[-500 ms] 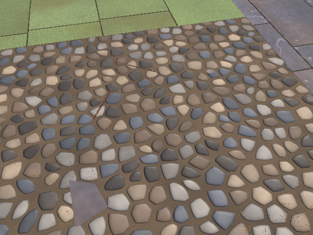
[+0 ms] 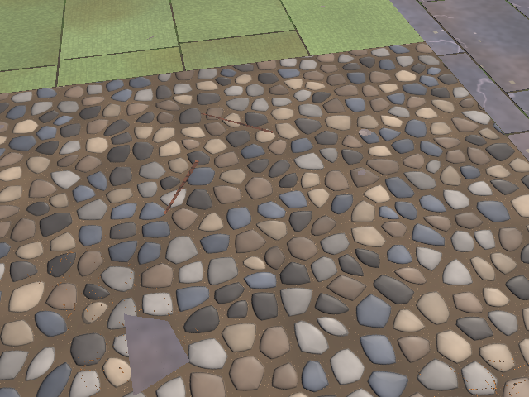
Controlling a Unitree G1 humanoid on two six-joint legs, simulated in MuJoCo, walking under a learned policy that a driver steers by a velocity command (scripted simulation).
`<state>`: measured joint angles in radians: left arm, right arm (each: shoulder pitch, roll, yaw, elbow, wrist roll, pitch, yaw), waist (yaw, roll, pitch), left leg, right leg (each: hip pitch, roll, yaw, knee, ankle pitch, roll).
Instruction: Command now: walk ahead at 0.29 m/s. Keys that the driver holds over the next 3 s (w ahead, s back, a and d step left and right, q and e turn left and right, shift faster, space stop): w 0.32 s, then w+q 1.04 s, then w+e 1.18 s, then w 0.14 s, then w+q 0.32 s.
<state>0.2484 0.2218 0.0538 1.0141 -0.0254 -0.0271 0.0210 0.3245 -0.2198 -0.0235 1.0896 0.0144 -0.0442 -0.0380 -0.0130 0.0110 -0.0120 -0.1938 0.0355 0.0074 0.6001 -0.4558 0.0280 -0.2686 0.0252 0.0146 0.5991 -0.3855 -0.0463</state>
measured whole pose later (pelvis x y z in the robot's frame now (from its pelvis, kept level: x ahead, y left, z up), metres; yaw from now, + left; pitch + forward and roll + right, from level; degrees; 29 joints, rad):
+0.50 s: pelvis +0.22 -0.05 -0.02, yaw +3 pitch +1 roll +0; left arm 0.01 0.25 0.05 0.86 -0.01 -0.10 -0.03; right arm 0.46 -0.22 -0.03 1.05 0.03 -0.08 -0.02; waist -0.04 0.01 0.05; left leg -0.15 0.04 -0.10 1.06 -0.50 0.00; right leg -0.49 -0.01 -0.06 0.67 -0.20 -0.04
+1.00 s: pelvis +0.48 +0.02 -0.02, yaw +19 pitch +1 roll -2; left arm 0.32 0.27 0.07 1.00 -0.01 -0.05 0.03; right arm 0.07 -0.23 -0.07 0.75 0.03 -0.04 0.06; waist 0.03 0.01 0.04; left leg -0.53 0.02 0.08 0.62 -0.12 0.13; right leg 0.09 -0.09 -0.32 0.51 -0.49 0.06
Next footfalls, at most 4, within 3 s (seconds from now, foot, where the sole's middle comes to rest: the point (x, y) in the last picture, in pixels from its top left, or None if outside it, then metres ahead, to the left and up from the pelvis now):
0.42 right None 0.35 -0.15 -0.77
1.00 left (216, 369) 0.61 0.15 -0.77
1.50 right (230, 257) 0.97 0.13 -0.77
1.98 left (137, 227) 1.09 0.43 -0.77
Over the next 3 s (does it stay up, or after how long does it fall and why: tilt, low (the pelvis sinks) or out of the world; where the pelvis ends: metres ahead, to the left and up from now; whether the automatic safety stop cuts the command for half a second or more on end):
stays up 1.53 0.32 0.00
